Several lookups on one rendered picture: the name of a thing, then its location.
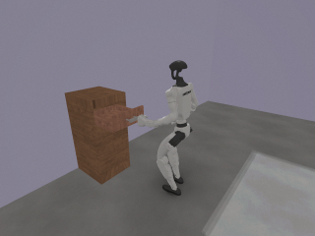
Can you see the drawer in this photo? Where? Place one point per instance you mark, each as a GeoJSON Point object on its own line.
{"type": "Point", "coordinates": [113, 118]}

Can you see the robot shin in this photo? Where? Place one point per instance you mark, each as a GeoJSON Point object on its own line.
{"type": "Point", "coordinates": [166, 173]}
{"type": "Point", "coordinates": [174, 162]}

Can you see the right robot shin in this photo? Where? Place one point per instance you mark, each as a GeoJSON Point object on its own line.
{"type": "Point", "coordinates": [174, 162]}

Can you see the handle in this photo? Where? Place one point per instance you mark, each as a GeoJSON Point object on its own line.
{"type": "Point", "coordinates": [135, 118]}

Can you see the left robot shin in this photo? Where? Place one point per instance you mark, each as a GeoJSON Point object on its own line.
{"type": "Point", "coordinates": [166, 173]}

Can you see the robot left forearm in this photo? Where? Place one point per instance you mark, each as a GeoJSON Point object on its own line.
{"type": "Point", "coordinates": [164, 121]}

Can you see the cabinet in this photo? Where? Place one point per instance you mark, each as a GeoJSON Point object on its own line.
{"type": "Point", "coordinates": [100, 153]}

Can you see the robot left hand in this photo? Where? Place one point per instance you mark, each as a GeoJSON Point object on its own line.
{"type": "Point", "coordinates": [141, 120]}

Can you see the robot left upper arm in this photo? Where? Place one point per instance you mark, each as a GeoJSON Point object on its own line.
{"type": "Point", "coordinates": [171, 95]}

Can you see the robot right upper arm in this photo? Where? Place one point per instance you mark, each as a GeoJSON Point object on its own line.
{"type": "Point", "coordinates": [194, 101]}

